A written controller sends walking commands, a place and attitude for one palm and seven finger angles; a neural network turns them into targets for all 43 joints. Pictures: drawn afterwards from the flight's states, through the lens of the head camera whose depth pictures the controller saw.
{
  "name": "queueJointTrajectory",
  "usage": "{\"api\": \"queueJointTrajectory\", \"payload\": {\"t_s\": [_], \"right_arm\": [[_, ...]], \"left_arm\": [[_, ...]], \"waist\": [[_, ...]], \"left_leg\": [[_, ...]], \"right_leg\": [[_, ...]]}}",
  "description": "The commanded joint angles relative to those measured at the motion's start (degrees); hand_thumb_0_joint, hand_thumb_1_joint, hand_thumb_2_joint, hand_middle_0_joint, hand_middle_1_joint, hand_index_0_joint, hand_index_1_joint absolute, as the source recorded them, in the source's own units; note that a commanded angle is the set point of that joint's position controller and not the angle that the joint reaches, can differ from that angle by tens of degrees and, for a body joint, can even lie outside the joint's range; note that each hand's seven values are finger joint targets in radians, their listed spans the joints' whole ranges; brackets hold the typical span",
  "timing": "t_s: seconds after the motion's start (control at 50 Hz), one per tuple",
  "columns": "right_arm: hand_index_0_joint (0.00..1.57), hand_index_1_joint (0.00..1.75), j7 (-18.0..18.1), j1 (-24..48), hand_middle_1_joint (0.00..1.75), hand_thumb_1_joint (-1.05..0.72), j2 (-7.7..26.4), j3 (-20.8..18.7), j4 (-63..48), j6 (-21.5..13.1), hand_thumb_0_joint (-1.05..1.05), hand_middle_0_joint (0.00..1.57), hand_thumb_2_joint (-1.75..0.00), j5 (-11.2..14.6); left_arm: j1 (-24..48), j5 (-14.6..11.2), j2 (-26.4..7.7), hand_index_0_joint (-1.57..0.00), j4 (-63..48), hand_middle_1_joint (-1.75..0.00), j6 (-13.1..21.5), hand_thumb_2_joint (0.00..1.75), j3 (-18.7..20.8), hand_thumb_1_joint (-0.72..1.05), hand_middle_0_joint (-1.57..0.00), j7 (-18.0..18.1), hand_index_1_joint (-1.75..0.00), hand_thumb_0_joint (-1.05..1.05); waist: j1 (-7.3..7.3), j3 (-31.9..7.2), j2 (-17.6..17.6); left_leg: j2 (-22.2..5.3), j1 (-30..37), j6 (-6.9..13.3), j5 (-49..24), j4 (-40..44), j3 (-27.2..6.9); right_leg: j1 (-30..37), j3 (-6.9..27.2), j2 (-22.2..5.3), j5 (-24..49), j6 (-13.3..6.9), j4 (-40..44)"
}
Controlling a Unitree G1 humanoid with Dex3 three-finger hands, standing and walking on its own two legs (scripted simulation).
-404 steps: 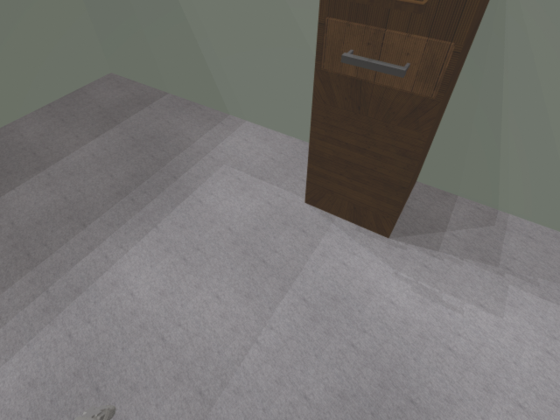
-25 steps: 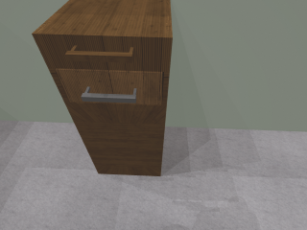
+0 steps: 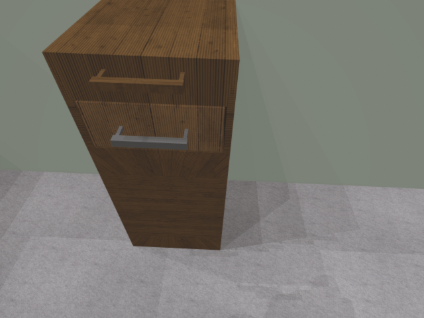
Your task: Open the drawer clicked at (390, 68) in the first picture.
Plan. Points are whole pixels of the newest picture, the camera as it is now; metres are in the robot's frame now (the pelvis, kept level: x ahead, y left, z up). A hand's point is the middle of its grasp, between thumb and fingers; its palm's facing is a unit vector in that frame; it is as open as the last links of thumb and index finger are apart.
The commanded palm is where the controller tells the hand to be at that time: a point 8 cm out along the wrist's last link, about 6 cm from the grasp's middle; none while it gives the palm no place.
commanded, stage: raise the hand with hooked fingers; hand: left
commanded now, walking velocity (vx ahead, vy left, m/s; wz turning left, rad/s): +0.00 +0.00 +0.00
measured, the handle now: (151, 136) +0.55 +0.20 +0.01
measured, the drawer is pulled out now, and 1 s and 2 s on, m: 0.00 0.00 0.00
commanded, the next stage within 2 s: move the hooked fingers above the handle in 1.96 s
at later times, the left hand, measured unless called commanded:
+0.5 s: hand (129, 298) +0.17 +0.17 -0.06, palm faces -0.05 -0.22 -0.97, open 8.7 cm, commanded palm +0.16 +0.20 +0.00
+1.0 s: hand (111, 241) +0.25 +0.21 +0.02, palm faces +0.01 -0.10 -1.00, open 11.7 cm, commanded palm +0.22 +0.21 +0.09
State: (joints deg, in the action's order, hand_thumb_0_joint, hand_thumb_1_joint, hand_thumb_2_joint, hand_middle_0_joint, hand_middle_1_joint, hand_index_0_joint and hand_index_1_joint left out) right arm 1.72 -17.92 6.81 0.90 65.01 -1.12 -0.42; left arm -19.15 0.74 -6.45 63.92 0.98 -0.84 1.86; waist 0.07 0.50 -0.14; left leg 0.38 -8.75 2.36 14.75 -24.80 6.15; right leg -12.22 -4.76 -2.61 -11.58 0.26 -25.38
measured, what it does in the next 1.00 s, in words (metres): stands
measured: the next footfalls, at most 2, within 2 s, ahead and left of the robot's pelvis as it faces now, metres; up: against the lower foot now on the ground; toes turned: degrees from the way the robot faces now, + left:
none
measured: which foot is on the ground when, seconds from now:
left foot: down 0.00-1.00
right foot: down 0.00-1.00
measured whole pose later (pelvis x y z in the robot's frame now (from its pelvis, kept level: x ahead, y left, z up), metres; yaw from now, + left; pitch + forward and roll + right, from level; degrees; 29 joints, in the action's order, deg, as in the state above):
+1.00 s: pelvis +0.02 -0.03 -0.02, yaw +1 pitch +6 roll +1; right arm 0.0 -9.2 14.3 -0.6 34.9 5.8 -2.5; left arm -17.7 55.9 -23.4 -6.5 1.8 -1.2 15.1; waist 4.4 -1.9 3.6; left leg -1.0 -20.3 0.0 20.7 -35.3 4.9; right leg -24.9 -3.1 -0.5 -19.3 -2.4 -38.3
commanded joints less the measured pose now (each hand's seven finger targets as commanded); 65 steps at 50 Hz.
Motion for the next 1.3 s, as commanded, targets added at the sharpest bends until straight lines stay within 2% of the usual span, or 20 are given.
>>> {"api": "queueJointTrajectory", "payload": {"t_s": [0.0, 0.02, 0.04, 0.06, 0.08, 0.1, 0.12, 0.14, 0.18, 0.2, 0.26, 0.32, 0.4, 0.42, 0.5, 0.6, 0.7, 0.8, 1.02, 1.28], "right_arm": [[0.20, 0.30, 0.09, -4.24, 0.30, -0.90, 4.89, -0.69, -1.04, -0.86, 0.00, 0.20, -0.90, -0.20], [0.20, 0.30, 0.10, -4.18, 0.30, -0.90, 4.79, -0.71, -0.99, -0.91, 0.00, 0.20, -0.90, -0.24], [0.20, 0.30, -0.42, 2.76, 0.30, -0.90, 7.75, -1.24, -5.67, -1.19, 0.00, 0.20, -0.90, 0.35], [0.20, 0.30, 2.33, 2.73, 0.30, -0.90, 16.06, -0.03, -27.39, -8.77, 0.00, 0.20, -0.90, 3.89], [0.20, 0.30, 4.83, 8.72, 0.30, -0.90, 13.60, -0.96, -23.78, -14.45, 0.00, 0.20, -0.90, 3.83], [0.20, 0.30, 4.68, 7.48, 0.30, -0.90, 10.73, -1.97, -24.15, -16.73, 0.00, 0.20, -0.90, 5.12], [0.20, 0.30, 4.80, 5.36, 0.30, -0.90, 10.35, -1.69, -23.45, -17.82, 0.00, 0.20, -0.90, 5.61], [0.20, 0.30, 4.42, 7.62, 0.30, -0.90, 12.29, -2.20, -27.12, -19.42, 0.00, 0.20, -0.90, 5.37], [0.20, 0.30, 3.77, 7.63, 0.30, -0.90, 14.83, -2.21, -29.42, -19.49, 0.00, 0.20, -0.90, 2.11], [0.20, 0.30, 2.93, 8.03, 0.30, -0.90, 15.07, -2.79, -31.78, -18.65, 0.00, 0.20, -0.90, 1.07], [0.20, 0.30, -0.43, 12.46, 0.30, -0.90, 14.93, -4.95, -37.64, -11.97, 0.00, 0.20, -0.90, -2.44], [0.20, 0.30, -4.17, 16.32, 0.30, -0.90, 14.23, -4.54, -41.23, -2.99, 0.00, 0.20, -0.90, -2.40], [0.20, 0.30, -6.03, 19.17, 0.30, -0.90, 12.57, -4.19, -44.94, 2.11, 0.00, 0.20, -0.90, -2.33], [0.20, 0.30, -6.26, 19.32, 0.30, -0.90, 12.58, -4.35, -45.73, 2.89, 0.00, 0.20, -0.90, -2.85], [0.20, 0.30, -5.80, 18.25, 0.30, -0.90, 12.02, -4.73, -45.52, 3.92, 0.00, 0.20, -0.90, -4.35], [0.20, 0.30, -3.83, 18.78, 0.30, -0.90, 11.93, -3.87, -44.35, 3.46, 0.00, 0.20, -0.90, -4.36], [0.20, 0.30, -2.38, 20.13, 0.30, -0.90, 11.48, -2.31, -43.58, 4.54, 0.00, 0.20, -0.90, -2.86], [0.20, 0.30, -1.82, 19.60, 0.30, -0.90, 11.61, -1.62, -42.32, 3.90, 0.00, 0.20, -0.90, -2.33], [0.20, 0.30, -1.60, 18.27, 0.30, -0.90, 12.33, -4.34, -39.71, 3.03, 0.00, 0.20, -0.90, -1.54], [0.20, 0.30, -0.84, 19.87, 0.30, -0.90, 12.76, -2.63, -39.18, 5.68, 0.00, 0.20, -0.90, 0.55]], "left_arm": [[-4.06, 0.03, -4.28, -0.20, -1.40, -0.30, 0.63, 0.90, 0.82, 0.90, -0.20, 0.46, -0.30, 0.00], [-4.22, 0.02, -4.04, -0.20, -1.43, -0.30, 0.65, 0.90, 0.87, 0.90, -0.20, 0.47, -0.30, 0.00], [-6.81, 0.61, -7.83, -0.20, 0.76, -0.30, 0.96, 0.90, 0.84, 0.90, -0.20, 2.67, -0.30, 0.00], [39.73, 5.99, -20.09, -0.20, -87.65, -0.32, 10.65, 0.89, -4.49, 0.88, -0.20, 2.34, -0.32, 0.00], [16.57, 7.72, -19.73, -0.20, -71.53, -0.33, 5.65, 0.88, -0.08, 0.85, -0.20, 7.70, -0.33, 0.00], [1.45, 7.92, -10.54, -0.21, -64.62, -0.34, -3.56, 0.87, -4.75, 0.83, -0.21, 10.67, -0.34, 0.00], [0.34, 9.74, -4.03, -0.21, -64.71, -0.36, -5.52, 0.86, -9.73, 0.81, -0.21, 11.10, -0.36, 0.00], [2.99, 13.24, -5.48, -0.21, -70.61, -0.37, -5.35, 0.85, -11.14, 0.78, -0.21, 11.78, -0.37, 0.00], [1.29, 25.10, -8.93, -0.21, -71.45, -0.40, -4.64, 0.83, -11.69, 0.74, -0.21, 14.59, -0.40, 0.00], [0.96, 31.35, -9.15, -0.21, -69.94, -0.42, -4.51, 0.82, -11.78, 0.71, -0.21, 16.10, -0.42, 0.00], [-14.83, 47.76, -9.10, -0.22, -61.38, -0.47, -3.55, 0.79, -8.48, 0.64, -0.22, 20.66, -0.47, 0.00], [-21.42, 55.98, -11.91, -0.22, -61.57, -0.51, -0.40, 0.76, -3.51, 0.57, -0.22, 21.29, -0.51, 0.00], [-14.94, 62.12, -18.61, -0.23, -73.85, -0.57, 2.24, 0.72, 2.33, 0.48, -0.23, 24.49, -0.57, 0.00], [-10.00, 63.38, -18.70, -0.23, -77.16, -0.58, 1.76, 0.71, 1.69, 0.46, -0.23, 25.72, -0.58, 0.00], [4.40, 65.43, -21.01, -0.24, -84.87, -0.64, 1.76, 0.67, 2.91, 0.36, -0.24, 29.32, -0.64, 0.00], [10.00, 59.55, -20.06, -0.25, -84.19, -0.72, 1.21, 0.62, 0.30, 0.25, -0.25, 26.17, -0.72, 0.00], [3.60, 57.11, -22.21, -0.25, -78.32, -0.80, -2.98, 0.57, 1.48, 0.13, -0.25, 18.91, -0.80, 0.00], [0.33, 55.89, -26.85, -0.26, -78.76, -0.87, -1.64, 0.52, 6.81, 0.01, -0.26, 15.06, -0.87, 0.00], [12.92, 54.44, -26.56, -0.28, -82.88, -1.03, 1.12, 0.41, 6.71, -0.24, -0.28, 16.35, -1.03, 0.00], [30.23, 53.17, -31.77, -0.30, -77.60, -1.20, -4.57, 0.30, 5.70, -0.50, -0.30, 6.09, -1.20, 0.00]], "waist": [[-0.04, 4.31, -0.49], [0.10, 4.41, -0.49], [2.34, 7.34, -2.46], [-4.21, -21.66, 13.58], [1.03, -18.50, 18.44], [0.43, -7.58, 13.94], [-0.77, -3.34, 8.71], [-0.84, 1.60, 5.47], [-2.23, -0.19, -4.08], [-1.96, -0.57, -4.94], [3.44, -1.93, -10.62], [7.99, -4.79, -13.66], [9.78, -11.90, -2.17], [8.45, -13.89, 0.50], [4.19, -18.70, 1.62], [0.57, -16.89, 1.06], [3.81, -14.74, -3.69], [6.45, -14.44, -4.98], [4.89, -17.02, 0.67], [5.35, -13.06, 0.95]], "left_leg": [[-6.94, -5.25, 0.00, -4.65, 7.09, -6.95], [-6.97, -5.04, 0.04, -5.16, 7.08, -6.80], [-7.62, -8.66, -2.05, -8.32, -4.02, -4.64], [-1.64, 5.87, -0.05, -9.81, 4.23, -5.23], [-3.45, 5.32, -1.45, -10.63, 4.67, -6.12], [-3.66, -3.36, -2.87, -1.36, 7.80, -7.82], [-2.62, -6.12, -1.55, 1.15, 5.57, -6.49], [-2.04, -8.75, -1.15, 4.66, 3.86, -7.88], [-1.33, -12.41, -0.54, 6.99, -0.40, -9.87], [-0.43, -14.00, -0.72, 6.17, -2.71, -10.08], [1.09, -17.41, -1.83, 2.93, -7.40, -7.32], [1.33, -22.61, -2.33, -3.43, -9.21, -4.81], [1.62, -19.75, -2.43, -8.29, -12.46, -4.57], [1.58, -17.83, -2.29, -8.06, -13.79, -5.00], [1.59, -12.31, -1.42, -6.00, -20.09, -7.48], [2.58, -12.49, -0.12, -3.18, -20.93, -6.28], [2.15, -16.28, -0.18, -4.88, -14.49, -4.98], [1.78, -16.27, -0.76, -8.85, -10.13, -4.61], [1.82, -8.78, -0.64, -12.83, -7.09, -4.30], [0.98, -2.70, -0.79, -17.08, 0.16, -4.36]], "right_leg": [[1.74, 5.13, -3.89, 5.22, -1.90, 3.77], [1.73, 4.92, -4.05, 5.67, -1.88, 3.79], [-1.34, 7.73, -6.89, 20.75, -1.63, 2.40], [5.54, 8.84, 0.96, 9.05, -2.79, -2.86], [0.45, 3.61, 1.81, -1.07, -3.94, -7.25], [-5.63, 1.34, 2.27, -7.89, -2.91, -8.93], [-6.38, 0.41, 2.66, -5.18, -2.19, -7.22], [-9.18, 1.55, 2.69, -5.83, -2.33, -5.60], [-13.95, 2.25, 3.35, -9.36, -2.84, -6.69], [-15.80, 3.09, 3.48, -10.93, -2.98, -7.55], [-17.34, 5.90, 4.21, -16.77, -4.31, -6.66], [-12.22, 8.84, 3.62, -4.47, -5.18, -10.47], [-12.47, 10.59, 4.16, 1.57, -5.77, -15.37], [-15.29, 11.73, 4.35, 0.78, -5.75, -15.81], [-23.66, 14.53, 4.07, -3.20, -4.92, -15.95], [-21.32, 12.79, 3.32, -1.84, -3.62, -12.96], [-7.43, 10.71, 2.87, 6.58, -2.63, -10.37], [1.52, 11.48, 1.96, 15.76, -2.22, -9.27], [0.60, 7.98, 1.57, 14.81, -2.30, -7.07], [5.48, 4.28, 2.51, 13.04, -2.36, -1.85]]}}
